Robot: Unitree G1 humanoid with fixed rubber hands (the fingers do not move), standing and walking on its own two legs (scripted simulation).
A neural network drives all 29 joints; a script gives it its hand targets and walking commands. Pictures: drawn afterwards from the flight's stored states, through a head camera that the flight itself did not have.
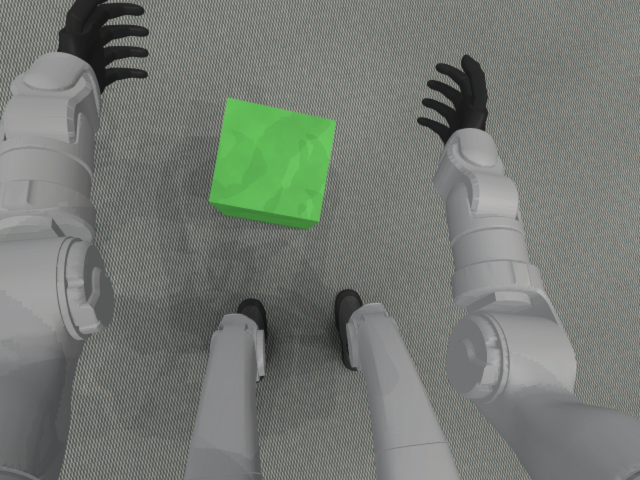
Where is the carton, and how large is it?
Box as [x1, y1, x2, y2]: [209, 98, 335, 229]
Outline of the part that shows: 227,98 209,201 226,215 307,229 319,220 335,121 232,98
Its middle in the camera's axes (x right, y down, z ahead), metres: -0.10 -0.16 +0.85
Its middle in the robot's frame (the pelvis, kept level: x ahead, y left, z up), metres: +0.52 +0.02 -0.53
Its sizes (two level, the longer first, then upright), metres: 0.210 0.200 0.250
